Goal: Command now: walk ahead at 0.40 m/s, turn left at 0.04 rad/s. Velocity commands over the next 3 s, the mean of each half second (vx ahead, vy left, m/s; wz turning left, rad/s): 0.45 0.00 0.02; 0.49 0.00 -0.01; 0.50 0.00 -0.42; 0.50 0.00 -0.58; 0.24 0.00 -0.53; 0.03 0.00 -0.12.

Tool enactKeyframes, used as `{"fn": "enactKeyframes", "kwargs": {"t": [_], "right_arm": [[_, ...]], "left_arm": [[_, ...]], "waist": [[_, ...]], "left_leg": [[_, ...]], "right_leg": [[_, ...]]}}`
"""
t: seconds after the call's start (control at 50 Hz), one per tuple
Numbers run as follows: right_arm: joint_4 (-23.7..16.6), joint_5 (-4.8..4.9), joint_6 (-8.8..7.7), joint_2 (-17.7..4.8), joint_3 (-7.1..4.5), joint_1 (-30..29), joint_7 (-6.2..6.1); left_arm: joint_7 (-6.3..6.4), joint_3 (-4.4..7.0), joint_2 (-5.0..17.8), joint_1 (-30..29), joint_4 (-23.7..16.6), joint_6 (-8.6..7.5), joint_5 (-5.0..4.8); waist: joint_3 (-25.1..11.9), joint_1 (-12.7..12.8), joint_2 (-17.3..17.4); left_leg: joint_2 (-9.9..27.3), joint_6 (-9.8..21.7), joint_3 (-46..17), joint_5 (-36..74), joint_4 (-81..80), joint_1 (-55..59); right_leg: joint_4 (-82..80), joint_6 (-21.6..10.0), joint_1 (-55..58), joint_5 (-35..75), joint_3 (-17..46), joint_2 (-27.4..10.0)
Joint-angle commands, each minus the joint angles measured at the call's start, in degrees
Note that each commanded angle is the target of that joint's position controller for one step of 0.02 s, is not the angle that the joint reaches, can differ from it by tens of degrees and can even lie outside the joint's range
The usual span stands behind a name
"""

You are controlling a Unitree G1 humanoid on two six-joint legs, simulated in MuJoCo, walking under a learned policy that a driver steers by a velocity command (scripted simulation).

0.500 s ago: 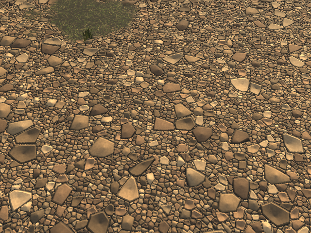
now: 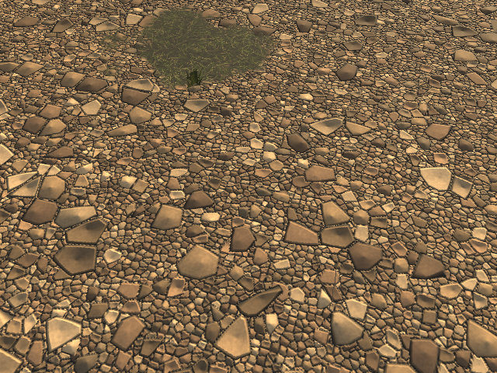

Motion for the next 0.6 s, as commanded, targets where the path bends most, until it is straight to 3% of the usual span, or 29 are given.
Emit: {"fn": "enactKeyframes", "kwargs": {"t": [0.02,0.04,0.06,0.08,0.1,0.14,0.2,0.28,0.38,0.42,0.46,0.48,0.5,0.52,0.54,0.56,0.58,0.6], "right_arm": [[1.41,-0.54,-2.10,-6.75,-1.74,12.90,-1.47],[1.94,-0.45,-2.29,-14.04,-3.41,18.49,-1.89],[2.84,-0.16,-2.03,-13.91,-3.68,17.90,-1.84],[1.78,0.09,-2.07,-10.29,-2.63,13.26,-1.49],[1.10,0.26,-2.38,-7.47,-1.85,10.20,-1.22],[1.28,0.44,-3.22,-5.50,-1.12,8.93,-1.34],[3.73,1.14,-4.07,-5.44,-1.05,12.19,-1.26],[6.32,1.20,-4.11,-4.66,-0.69,14.96,-1.25],[9.02,0.99,-4.23,-6.18,-0.88,17.18,-1.62],[9.63,0.92,-4.19,-6.86,-0.98,16.01,-1.92],[10.12,0.68,-3.78,-7.86,-1.24,14.73,-2.13],[10.06,0.79,-3.61,-7.46,-1.04,14.77,-2.14],[8.08,1.71,-3.64,-3.07,0.13,17.65,-1.82],[8.59,2.07,-3.51,-0.91,0.10,22.59,-1.64],[8.14,0.77,-3.28,-5.50,-1.14,16.99,-1.74],[7.11,0.73,-3.61,-5.31,-1.17,13.36,-1.31],[7.03,0.74,-3.67,-3.90,-0.90,11.67,-1.07],[7.38,0.11,-3.11,-3.19,-0.81,12.07,-0.86]], "left_arm": [[0.01,0.73,4.40,-6.06,-4.48,-1.22,-0.08],[-0.30,-0.73,-0.31,-8.35,-7.47,-1.64,-0.44],[0.07,0.80,6.05,-9.58,-7.50,-1.31,0.86],[-0.41,1.29,7.03,-8.59,-6.49,-1.20,1.02],[-1.09,1.09,6.11,-7.30,-5.46,-1.35,0.79],[-1.80,1.00,5.49,-7.08,-4.54,-1.21,1.28],[-2.24,0.57,4.02,-10.18,-5.26,-0.72,1.70],[-2.46,-0.43,2.20,-19.11,-8.45,-0.54,1.45],[-2.17,-1.04,2.14,-25.24,-10.81,-0.61,0.86],[-1.57,-0.68,2.98,-22.99,-10.32,-0.82,0.92],[-0.50,0.39,4.84,-11.70,-6.63,-1.35,1.10],[0.22,1.27,6.77,-2.05,-3.47,-1.90,1.80],[0.99,2.69,12.54,5.99,-2.31,-2.20,3.21],[0.38,3.03,14.76,5.56,-2.07,-1.88,2.34],[0.10,2.57,11.55,-0.49,-2.29,-1.58,0.20],[-0.08,1.52,7.52,-6.16,-3.17,-1.78,-0.16],[-0.26,0.82,5.00,-8.53,-3.12,-2.23,0.13],[-0.13,0.45,3.94,-8.96,-2.49,-2.64,0.04]], "waist": [[-1.54,-9.26,1.95],[-3.42,-11.56,15.69],[2.41,-10.36,10.47],[6.00,-7.08,5.30],[6.54,-5.31,4.71],[5.34,-3.93,5.39],[4.09,-3.85,5.00],[5.77,-5.06,4.82],[6.71,-5.61,4.94],[5.48,-3.69,4.64],[-1.08,1.53,4.21],[-6.46,5.28,2.73],[-14.52,6.06,-6.08],[-18.78,2.92,-13.82],[-10.46,1.18,-6.31],[-3.05,-0.73,-3.64],[-0.08,-2.04,-2.24],[1.29,-3.49,-3.13]], "left_leg": [[5.82,2.69,-8.18,-3.58,-9.27,25.16],[19.91,7.64,-30.71,-22.71,-18.99,30.16],[23.98,11.64,-37.92,-25.41,-21.06,22.87],[20.91,11.33,-32.84,-22.91,-20.26,19.49],[17.82,9.92,-27.75,-16.93,-20.83,17.10],[13.76,8.13,-19.53,-3.29,-21.92,16.34],[11.95,8.75,-13.22,14.73,-21.18,16.99],[10.40,8.95,-8.28,24.88,-21.05,15.11],[12.25,8.10,-6.63,31.98,-20.34,15.79],[13.14,7.10,-5.62,42.76,-16.19,18.12],[11.84,5.37,-3.50,56.31,-1.80,18.70],[9.50,4.41,-1.89,49.67,10.77,12.25],[4.56,2.87,0.96,25.55,30.81,-2.40],[-5.03,2.14,-2.77,-14.27,45.57,-15.87],[-0.76,3.18,-7.32,-9.27,48.14,-19.72],[1.95,3.45,-6.24,-3.53,45.39,-19.86],[3.97,3.42,-5.54,-0.59,42.07,-17.98],[5.14,2.87,-5.14,0.49,39.58,-15.46]], "right_leg": [[6.83,-5.85,-22.39,-4.97,4.99,-6.52],[24.05,-3.11,-33.37,-12.41,-3.60,1.09],[33.50,-3.85,-37.89,-15.58,-1.18,0.15],[36.97,-4.45,-38.15,-10.78,1.29,-2.82],[36.90,-4.16,-36.86,-6.38,1.43,-4.04],[36.17,-2.62,-34.51,-0.75,-0.14,-5.47],[36.16,-0.41,-35.49,3.76,-2.34,-5.68],[27.34,1.33,-35.75,9.16,-4.64,-5.40],[15.17,-1.35,-27.96,12.77,-6.24,-3.15],[12.98,-3.48,-23.16,10.34,-6.62,-1.54],[9.77,-5.84,-9.60,7.74,-7.68,1.92],[7.96,-7.45,3.83,7.90,-5.52,0.04],[6.13,-11.29,19.45,-2.30,13.63,-15.70],[-3.10,-16.96,24.45,-3.62,39.13,-26.05],[-5.23,-15.35,16.48,-8.36,35.20,-22.62],[-6.91,-13.95,7.56,-6.63,26.19,-20.57],[-8.95,-12.44,1.95,-1.39,20.21,-17.61],[-10.01,-11.14,-1.90,3.67,15.76,-15.35]]}}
